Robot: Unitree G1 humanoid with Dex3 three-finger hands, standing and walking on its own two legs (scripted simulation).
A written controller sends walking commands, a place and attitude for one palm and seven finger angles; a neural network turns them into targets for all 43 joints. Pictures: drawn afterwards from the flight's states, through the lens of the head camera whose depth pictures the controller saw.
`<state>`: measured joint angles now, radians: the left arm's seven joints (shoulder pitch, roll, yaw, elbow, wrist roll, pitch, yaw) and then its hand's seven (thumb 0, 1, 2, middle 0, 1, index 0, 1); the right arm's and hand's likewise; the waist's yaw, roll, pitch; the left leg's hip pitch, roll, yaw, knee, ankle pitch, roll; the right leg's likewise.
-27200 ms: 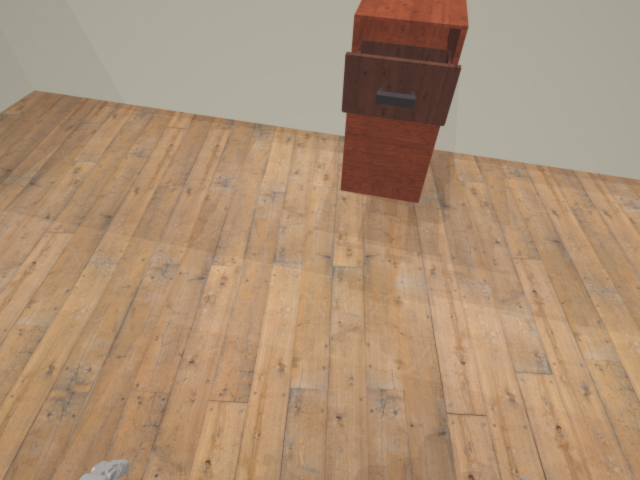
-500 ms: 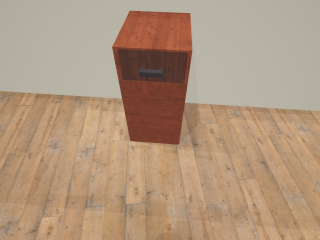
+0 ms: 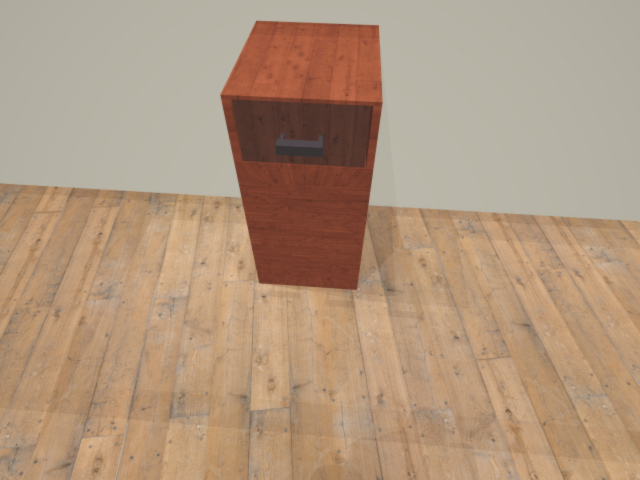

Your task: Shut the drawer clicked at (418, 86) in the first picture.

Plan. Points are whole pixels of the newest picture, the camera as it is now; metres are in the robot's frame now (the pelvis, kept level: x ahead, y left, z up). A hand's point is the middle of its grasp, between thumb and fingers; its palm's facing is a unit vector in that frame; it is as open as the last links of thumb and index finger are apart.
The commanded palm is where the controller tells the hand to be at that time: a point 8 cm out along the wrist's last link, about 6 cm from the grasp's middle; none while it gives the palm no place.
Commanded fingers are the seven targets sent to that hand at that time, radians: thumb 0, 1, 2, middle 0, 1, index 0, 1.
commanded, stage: look to check the result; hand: left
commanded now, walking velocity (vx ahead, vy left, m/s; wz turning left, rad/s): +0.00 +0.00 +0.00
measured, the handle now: (300, 142) +0.86 +0.10 -0.09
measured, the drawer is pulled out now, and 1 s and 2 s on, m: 0.00 0.00 0.00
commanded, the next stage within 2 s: stand and wait in 0.22 s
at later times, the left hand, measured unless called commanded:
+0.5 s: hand out of the picture +0.01 +0.16 -0.17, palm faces +0.04 -0.98 -0.19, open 7.3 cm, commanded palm none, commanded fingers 0.00 0.90 0.90 -0.20 -0.30 -0.20 -0.30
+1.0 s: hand out of the picture +0.01 +0.15 -0.17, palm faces +0.05 -0.98 -0.19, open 7.4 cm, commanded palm none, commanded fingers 0.00 0.90 0.90 -0.20 -0.30 -0.20 -0.30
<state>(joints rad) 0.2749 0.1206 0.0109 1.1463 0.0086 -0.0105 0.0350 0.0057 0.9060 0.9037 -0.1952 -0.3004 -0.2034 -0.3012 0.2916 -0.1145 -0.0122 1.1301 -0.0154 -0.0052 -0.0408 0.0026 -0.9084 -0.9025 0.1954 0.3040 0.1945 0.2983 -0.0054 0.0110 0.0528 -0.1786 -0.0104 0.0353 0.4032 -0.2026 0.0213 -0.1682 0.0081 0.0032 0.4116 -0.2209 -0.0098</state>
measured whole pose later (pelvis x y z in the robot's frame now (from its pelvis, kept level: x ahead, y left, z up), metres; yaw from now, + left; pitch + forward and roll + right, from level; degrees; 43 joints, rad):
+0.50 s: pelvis +0.01 -0.01 +0.00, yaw +0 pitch -1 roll +0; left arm 0.26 0.13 0.01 1.15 0.01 -0.01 0.04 0.01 0.91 0.90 -0.20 -0.30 -0.20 -0.30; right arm 0.28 -0.12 -0.01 1.14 -0.02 0.00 -0.04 0.00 -0.91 -0.90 0.20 0.30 0.19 0.30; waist -0.01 0.01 0.06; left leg -0.16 0.00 0.03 0.39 -0.21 0.01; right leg -0.15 0.02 0.00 0.40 -0.23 -0.02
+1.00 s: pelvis +0.01 -0.02 +0.00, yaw +0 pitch -1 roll +0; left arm 0.27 0.12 0.01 1.15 0.01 -0.02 0.04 0.01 0.91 0.90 -0.20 -0.30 -0.20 -0.30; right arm 0.29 -0.12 -0.01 1.15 -0.02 0.00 -0.05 0.00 -0.91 -0.90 0.20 0.30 0.19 0.30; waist -0.01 0.01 0.05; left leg -0.15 0.01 0.02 0.39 -0.21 -0.01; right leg -0.14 0.03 -0.01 0.39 -0.23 -0.04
